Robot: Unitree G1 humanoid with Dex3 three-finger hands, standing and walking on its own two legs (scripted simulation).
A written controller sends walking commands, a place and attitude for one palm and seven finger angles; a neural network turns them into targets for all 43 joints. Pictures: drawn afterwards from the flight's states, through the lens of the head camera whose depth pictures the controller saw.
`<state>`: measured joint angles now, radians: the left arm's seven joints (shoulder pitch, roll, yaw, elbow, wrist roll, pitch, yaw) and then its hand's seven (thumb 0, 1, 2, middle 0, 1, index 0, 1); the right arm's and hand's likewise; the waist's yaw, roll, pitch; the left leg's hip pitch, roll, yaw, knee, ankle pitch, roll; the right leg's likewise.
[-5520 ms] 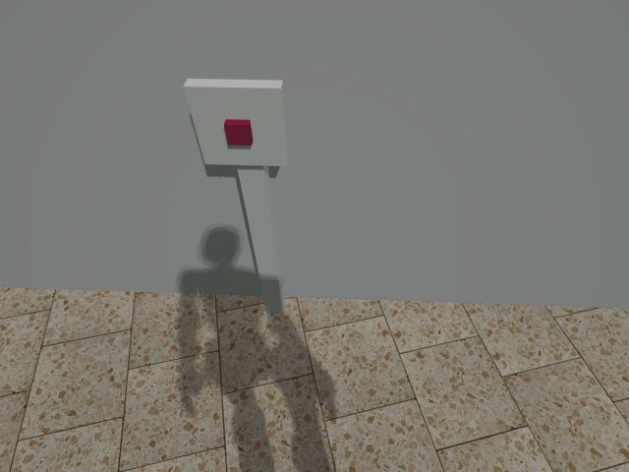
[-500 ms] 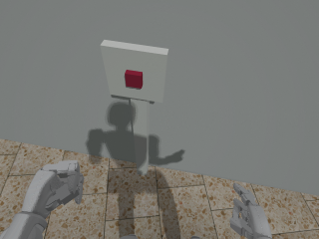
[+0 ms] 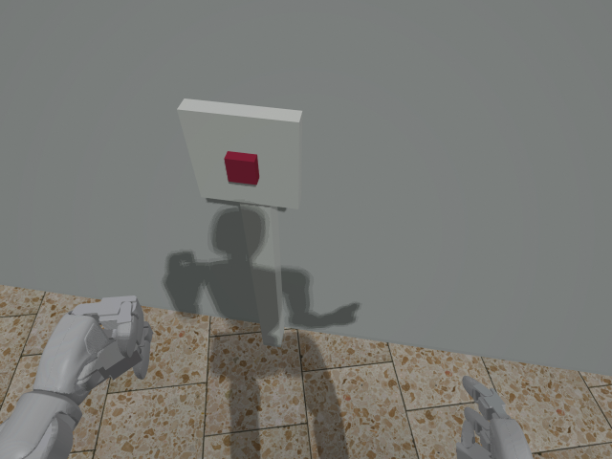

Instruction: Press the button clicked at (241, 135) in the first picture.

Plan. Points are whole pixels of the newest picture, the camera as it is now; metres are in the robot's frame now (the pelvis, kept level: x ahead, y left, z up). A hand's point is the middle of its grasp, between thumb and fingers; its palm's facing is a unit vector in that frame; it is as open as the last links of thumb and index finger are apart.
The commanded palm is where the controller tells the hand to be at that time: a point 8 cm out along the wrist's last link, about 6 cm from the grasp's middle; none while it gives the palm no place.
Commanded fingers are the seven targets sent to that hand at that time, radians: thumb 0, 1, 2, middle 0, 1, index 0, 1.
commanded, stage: raise the hand and make a fist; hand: left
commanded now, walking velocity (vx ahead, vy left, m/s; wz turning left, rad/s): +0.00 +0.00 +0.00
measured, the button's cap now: (243, 166) +0.53 +0.13 +0.08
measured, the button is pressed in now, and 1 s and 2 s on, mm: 0 0 0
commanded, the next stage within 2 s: aim a knuckle at the button in 0.22 s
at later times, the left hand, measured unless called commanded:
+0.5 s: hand (154, 347) +0.23 +0.19 +0.07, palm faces -0.11 -0.99 -0.04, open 3.1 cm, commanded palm +0.23 +0.24 +0.08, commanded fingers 0.00 0.90 0.90 -1.30 -1.50 -1.30 -1.50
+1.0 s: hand (210, 279) +0.33 +0.15 +0.06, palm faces -0.13 -0.99 -0.04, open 3.1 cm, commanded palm +0.32 +0.20 +0.06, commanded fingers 0.00 0.90 0.90 -1.30 -1.50 -1.30 -1.50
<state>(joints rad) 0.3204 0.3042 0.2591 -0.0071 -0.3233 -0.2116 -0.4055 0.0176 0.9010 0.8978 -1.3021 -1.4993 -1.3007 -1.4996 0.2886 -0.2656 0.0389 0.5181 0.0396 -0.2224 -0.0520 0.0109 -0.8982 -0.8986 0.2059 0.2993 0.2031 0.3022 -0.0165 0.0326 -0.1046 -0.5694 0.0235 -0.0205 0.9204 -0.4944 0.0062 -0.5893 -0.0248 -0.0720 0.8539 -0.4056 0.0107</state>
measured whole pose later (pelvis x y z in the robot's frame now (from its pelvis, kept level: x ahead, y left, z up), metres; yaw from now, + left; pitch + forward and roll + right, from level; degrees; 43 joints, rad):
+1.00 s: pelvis -0.01 -0.01 +0.00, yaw +0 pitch +11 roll +0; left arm -0.16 0.25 0.16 0.39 -0.21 -0.27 -0.28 0.02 0.90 0.90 -1.30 -1.50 -1.30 -1.50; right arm 0.28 -0.26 0.04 0.58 0.03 -0.16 -0.05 0.01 -0.90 -0.90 0.21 0.30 0.20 0.30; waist -0.04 0.02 -0.08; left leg -0.63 0.01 0.00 0.91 -0.47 0.00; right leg -0.67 -0.03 -0.05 0.88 -0.40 0.00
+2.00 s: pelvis -0.02 +0.00 -0.01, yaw -2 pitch +16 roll +0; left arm -0.59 0.24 0.19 0.86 -0.13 -0.42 -0.18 0.02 0.90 0.90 -1.30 -1.50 -1.30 -1.50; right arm 0.33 -0.25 0.02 0.61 0.01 -0.01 0.00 0.01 -0.90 -0.90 0.20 0.30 0.20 0.30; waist -0.09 0.01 -0.10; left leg -0.76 0.02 0.02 0.96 -0.47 0.00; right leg -0.82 -0.02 -0.02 0.93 -0.39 0.00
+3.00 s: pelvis -0.01 +0.00 -0.02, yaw -2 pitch +19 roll -1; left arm -0.82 0.33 0.27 1.09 -0.10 -0.42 -0.19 0.02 0.90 0.90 -1.30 -1.50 -1.31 -1.50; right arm 0.36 -0.26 0.02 0.63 -0.01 0.02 0.00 0.00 -0.90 -0.90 0.20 0.30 0.20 0.30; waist -0.14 0.02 -0.11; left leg -0.87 0.03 0.01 1.02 -0.50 0.01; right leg -0.91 -0.02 -0.03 0.97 -0.40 0.01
